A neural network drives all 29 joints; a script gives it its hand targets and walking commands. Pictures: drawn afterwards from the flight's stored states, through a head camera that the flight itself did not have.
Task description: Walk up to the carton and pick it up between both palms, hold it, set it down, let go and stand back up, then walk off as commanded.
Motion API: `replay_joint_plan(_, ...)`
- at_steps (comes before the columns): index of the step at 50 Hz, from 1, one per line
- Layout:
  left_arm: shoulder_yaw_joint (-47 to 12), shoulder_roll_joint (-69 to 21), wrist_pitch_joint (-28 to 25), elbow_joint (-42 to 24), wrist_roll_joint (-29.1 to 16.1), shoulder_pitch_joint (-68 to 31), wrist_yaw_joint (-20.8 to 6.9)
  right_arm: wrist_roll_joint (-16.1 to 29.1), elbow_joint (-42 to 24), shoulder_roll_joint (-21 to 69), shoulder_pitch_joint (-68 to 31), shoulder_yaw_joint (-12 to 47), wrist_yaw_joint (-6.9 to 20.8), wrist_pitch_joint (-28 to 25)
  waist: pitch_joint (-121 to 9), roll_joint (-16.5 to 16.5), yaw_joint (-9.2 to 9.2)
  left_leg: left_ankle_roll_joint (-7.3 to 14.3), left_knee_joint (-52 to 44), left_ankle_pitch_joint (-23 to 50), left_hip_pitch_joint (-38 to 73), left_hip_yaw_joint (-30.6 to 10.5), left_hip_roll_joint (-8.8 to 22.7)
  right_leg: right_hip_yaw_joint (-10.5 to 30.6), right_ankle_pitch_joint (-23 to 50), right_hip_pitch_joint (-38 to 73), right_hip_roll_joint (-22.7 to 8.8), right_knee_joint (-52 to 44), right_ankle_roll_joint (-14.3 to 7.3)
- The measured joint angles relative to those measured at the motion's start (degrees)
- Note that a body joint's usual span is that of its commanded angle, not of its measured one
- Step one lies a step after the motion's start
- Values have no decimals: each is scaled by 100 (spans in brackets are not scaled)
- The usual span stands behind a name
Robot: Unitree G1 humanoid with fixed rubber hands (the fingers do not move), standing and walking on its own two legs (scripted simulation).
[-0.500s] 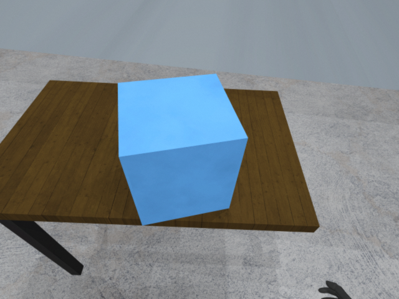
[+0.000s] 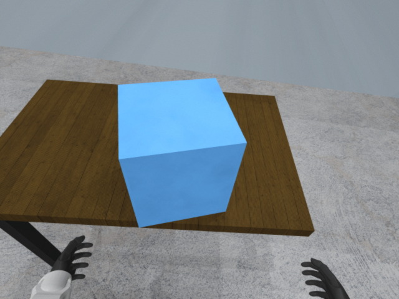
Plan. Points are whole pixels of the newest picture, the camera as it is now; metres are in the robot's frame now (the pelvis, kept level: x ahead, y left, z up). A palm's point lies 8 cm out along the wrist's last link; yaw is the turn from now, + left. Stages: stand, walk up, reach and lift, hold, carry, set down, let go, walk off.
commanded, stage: reach and lift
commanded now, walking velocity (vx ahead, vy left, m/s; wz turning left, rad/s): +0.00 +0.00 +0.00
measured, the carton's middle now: (176, 154) +0.41 +0.05 +0.05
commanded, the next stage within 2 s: none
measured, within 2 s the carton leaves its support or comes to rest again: neither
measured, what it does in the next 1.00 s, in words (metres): stands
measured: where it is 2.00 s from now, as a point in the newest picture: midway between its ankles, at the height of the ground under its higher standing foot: outside the picture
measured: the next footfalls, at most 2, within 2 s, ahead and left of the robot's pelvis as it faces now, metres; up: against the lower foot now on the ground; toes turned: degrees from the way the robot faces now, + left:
none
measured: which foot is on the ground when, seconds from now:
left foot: down 0.00-1.00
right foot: down 0.00-1.00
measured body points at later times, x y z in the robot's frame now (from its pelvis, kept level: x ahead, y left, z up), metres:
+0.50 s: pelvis -0.01 +0.00 +0.02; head -0.01 +0.03 +0.47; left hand +0.18 +0.26 -0.02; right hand +0.18 -0.23 -0.03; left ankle +0.02 +0.15 -0.72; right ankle +0.01 -0.10 -0.72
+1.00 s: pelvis +0.00 +0.00 +0.02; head +0.00 +0.02 +0.47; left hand +0.21 +0.22 +0.04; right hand +0.21 -0.21 +0.03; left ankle +0.02 +0.15 -0.72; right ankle +0.01 -0.10 -0.72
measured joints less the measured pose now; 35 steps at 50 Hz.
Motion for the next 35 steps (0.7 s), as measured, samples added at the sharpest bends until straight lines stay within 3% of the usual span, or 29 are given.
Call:
replay_joint_plan(13,-40,-58,-596,-517,0,594,228,268,-637,170,210,1,146,-12,5,-137,192,-16,-995,573,549,1,-48,-1,511,524,-63,-916,0)
replay_joint_plan(35,-469,-171,-1231,-1905,-238,1121,410,789,-2898,675,1003,-1,111,379,-25,-144,221,-16,-1431,783,728,1,-109,-2,652,667,-130,-1249,17)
